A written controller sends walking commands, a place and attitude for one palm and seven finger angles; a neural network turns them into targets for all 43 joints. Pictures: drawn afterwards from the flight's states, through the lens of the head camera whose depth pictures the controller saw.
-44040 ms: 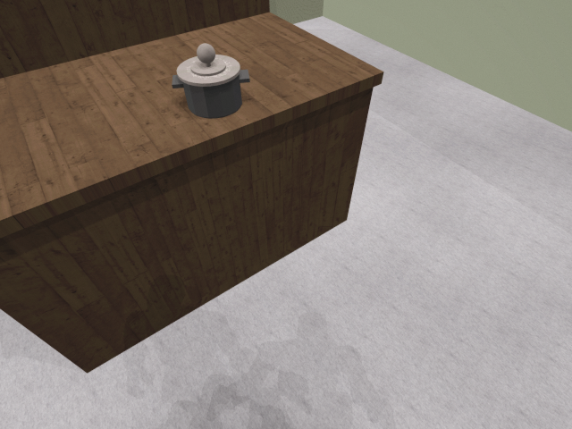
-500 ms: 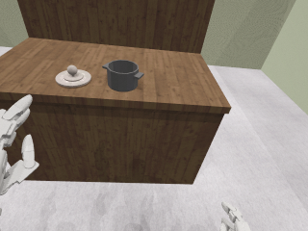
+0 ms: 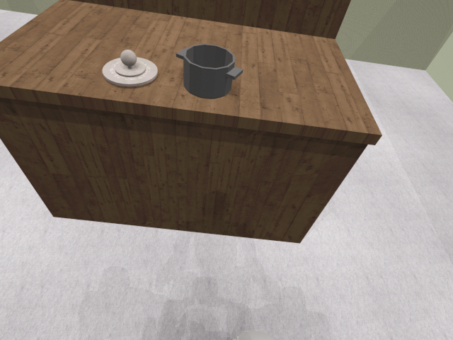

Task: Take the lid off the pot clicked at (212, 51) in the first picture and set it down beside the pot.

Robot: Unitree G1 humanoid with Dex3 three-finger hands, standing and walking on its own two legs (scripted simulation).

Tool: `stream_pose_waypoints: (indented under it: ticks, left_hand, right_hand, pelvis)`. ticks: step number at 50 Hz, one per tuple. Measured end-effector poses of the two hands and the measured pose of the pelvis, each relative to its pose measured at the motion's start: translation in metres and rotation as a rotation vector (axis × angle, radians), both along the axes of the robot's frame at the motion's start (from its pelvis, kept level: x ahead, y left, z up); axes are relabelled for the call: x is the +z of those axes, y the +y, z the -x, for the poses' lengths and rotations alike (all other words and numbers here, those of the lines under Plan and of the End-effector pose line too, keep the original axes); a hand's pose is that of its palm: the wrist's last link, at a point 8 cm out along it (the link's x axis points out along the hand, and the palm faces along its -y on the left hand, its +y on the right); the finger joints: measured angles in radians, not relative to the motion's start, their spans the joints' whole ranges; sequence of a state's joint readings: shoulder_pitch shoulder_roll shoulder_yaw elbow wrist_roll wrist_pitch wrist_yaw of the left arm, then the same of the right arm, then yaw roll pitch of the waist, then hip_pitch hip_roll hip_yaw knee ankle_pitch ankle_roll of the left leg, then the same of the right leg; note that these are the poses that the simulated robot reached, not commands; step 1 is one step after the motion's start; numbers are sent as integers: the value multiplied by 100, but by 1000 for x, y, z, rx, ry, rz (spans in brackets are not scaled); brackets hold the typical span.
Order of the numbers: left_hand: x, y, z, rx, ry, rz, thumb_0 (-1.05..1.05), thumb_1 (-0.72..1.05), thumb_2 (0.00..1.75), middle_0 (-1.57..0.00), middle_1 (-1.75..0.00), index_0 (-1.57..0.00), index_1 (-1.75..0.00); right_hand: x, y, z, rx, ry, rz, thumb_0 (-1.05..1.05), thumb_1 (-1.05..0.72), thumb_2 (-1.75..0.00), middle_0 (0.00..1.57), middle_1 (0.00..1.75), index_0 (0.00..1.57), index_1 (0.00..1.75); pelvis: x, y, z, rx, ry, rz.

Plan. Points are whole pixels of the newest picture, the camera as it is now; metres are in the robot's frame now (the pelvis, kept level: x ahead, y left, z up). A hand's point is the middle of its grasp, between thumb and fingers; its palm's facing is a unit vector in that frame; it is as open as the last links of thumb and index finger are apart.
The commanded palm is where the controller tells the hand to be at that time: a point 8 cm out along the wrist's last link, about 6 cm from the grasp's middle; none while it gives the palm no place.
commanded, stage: stop stepping back and stand still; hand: left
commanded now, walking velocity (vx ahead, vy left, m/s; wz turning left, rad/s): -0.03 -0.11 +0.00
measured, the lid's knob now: (128, 58) +0.85 +0.27 +0.06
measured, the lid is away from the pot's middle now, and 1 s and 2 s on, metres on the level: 0.24 0.24 0.24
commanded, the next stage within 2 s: let the arm hang, fingers relaxed in 0.98 s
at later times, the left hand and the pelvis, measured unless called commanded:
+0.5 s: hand out of the picture +0.16 +0.18 -0.14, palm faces +0.04 -0.98 -0.21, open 7.3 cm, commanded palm none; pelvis +0.11 +0.00 +0.02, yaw +0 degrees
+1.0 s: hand (117, 329) +0.18 +0.19 -0.14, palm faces +0.00 -0.97 -0.24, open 7.4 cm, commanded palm none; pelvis +0.12 +0.01 +0.03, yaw -1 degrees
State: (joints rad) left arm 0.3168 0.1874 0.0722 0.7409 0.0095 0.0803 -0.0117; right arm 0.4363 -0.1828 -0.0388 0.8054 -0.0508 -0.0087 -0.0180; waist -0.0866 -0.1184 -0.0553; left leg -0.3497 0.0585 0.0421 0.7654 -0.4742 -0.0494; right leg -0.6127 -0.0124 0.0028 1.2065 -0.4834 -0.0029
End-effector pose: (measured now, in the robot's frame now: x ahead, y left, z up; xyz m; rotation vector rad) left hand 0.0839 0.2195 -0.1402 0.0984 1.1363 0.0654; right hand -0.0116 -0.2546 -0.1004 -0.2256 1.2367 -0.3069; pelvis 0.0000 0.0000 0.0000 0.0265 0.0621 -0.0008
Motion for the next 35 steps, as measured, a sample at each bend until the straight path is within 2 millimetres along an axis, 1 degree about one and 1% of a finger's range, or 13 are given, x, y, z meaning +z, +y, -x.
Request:
stream_pose_waypoints:
  ticks: [2, 4, 6, 7, 8, 10, 14, 17, 20, 24, 28, 32, 35]
  left_hand:
    - [8, 1, -4, -4, 15, -11, -3, 99, 89, -21, -30, -20, -30]
    - [15, 4, -8, -5, 16, -33, -3, 98, 89, -21, -30, -20, -30]
    - [15, 9, -9, 9, 20, -72, -2, 96, 89, -21, -30, -20, -30]
    - [16, 11, -8, 20, 35, -89, -2, 96, 89, -21, -30, -20, -30]
    - [18, 13, -6, 30, 54, -102, -2, 95, 89, -21, -30, -20, -30]
    - [23, 17, -3, 49, 97, -123, -1, 94, 89, -21, -30, -20, -30]
    - [26, 23, -3, 64, 172, -131, 0, 92, 89, -20, -30, -20, -30]
    - [18, 25, -12, 70, 201, -104, 1, 91, 89, -20, -30, -19, -30]
    - [19, 20, -28, 57, 217, -89, 1, 91, 89, -20, -30, -19, -30]
    - [26, 13, -59, 61, 159, -95, 1, 93, 89, -20, -30, -19, -30]
    - [32, 9, -83, 54, 121, -112, 1, 93, 89, -20, -30, -20, -30]
    - [36, 6, -98, 41, 108, -130, 1, 92, 89, -20, -30, -20, -30]
    - [36, 9, -102, 38, 104, -136, 1, 91, 89, -20, -30, -20, -30]
  right_hand:
    - [0, 0, 16, -1, 114, -20, 1, -91, -90, 20, 30, 20, 30]
    - [-5, -2, 23, -6, 191, -43, 1, -90, -90, 20, 30, 20, 30]
    - [-14, -6, 22, -22, 235, -65, 1, -90, -90, 20, 30, 20, 30]
    - [-16, -6, 17, -28, 249, -73, 1, -90, -90, 20, 30, 20, 30]
    - [-17, -6, 10, -31, 252, -79, 1, -91, -90, 20, 30, 20, 30]
    - [-16, -3, -11, -31, 229, -86, 1, -91, -90, 20, 30, 20, 30]
    - [-11, 14, -69, -21, 111, -107, 1, -91, -90, 20, 30, 19, 30]
    - [-15, 29, -108, 4, 20, -119, 1, -91, -90, 20, 30, 19, 30]
    - [-11, 35, -135, 4, -20, -122, 0, -93, -90, 20, 30, 20, 30]
    - [-13, 33, -158, 23, -14, -137, 0, -95, -90, 20, 30, 20, 30]
    - [-16, 29, -171, 4, 12, -154, 0, -94, -90, 20, 30, 20, 30]
    - [-14, 26, -178, -13, 27, -159, 0, -93, -90, 20, 30, 20, 30]
    - [-12, 24, -179, -17, 37, -154, 0, -92, -90, 20, 30, 20, 30]
  pelvis:
    - [6, -4, -9, 10, 13, 12]
    - [7, -7, -20, 15, 18, 21]
    - [3, -11, -31, 19, 15, 13]
    - [3, -11, -35, 24, 8, 21]
    - [5, -10, -40, 30, 2, 30]
    - [11, -7, -49, 29, 0, 39]
    - [21, 0, -66, 13, -5, 36]
    - [16, 6, -78, -4, -9, 43]
    - [21, 7, -91, -20, -13, 20]
    - [24, 2, -106, -2, -22, 11]
    - [26, -2, -117, -2, -12, 14]
    - [30, -5, -120, -8, -13, 10]
    - [30, -4, -120, -9, -19, 8]
